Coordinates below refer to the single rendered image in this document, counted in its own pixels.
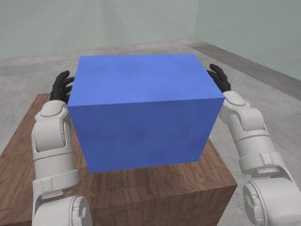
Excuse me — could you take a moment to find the right robot forearm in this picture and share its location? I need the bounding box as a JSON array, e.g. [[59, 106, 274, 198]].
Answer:
[[218, 90, 301, 194]]

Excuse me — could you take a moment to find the pedestal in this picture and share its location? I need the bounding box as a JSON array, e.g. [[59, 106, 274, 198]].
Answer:
[[0, 91, 238, 226]]

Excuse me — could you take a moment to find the robot left upper arm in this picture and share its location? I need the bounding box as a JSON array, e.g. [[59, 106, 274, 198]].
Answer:
[[33, 195, 93, 226]]

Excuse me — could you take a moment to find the robot right upper arm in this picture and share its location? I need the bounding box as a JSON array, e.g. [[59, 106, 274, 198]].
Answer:
[[243, 177, 301, 226]]

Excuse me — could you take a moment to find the carton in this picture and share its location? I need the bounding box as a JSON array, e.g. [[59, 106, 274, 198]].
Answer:
[[67, 54, 226, 173]]

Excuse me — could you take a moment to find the left robot forearm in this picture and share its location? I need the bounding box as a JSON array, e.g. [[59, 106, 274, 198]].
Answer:
[[31, 100, 80, 226]]

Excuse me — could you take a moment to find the robot right hand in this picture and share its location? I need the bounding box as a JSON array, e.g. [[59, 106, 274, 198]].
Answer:
[[206, 63, 231, 93]]

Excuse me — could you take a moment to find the robot left hand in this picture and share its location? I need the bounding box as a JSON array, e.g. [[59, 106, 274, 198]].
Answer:
[[50, 71, 75, 104]]

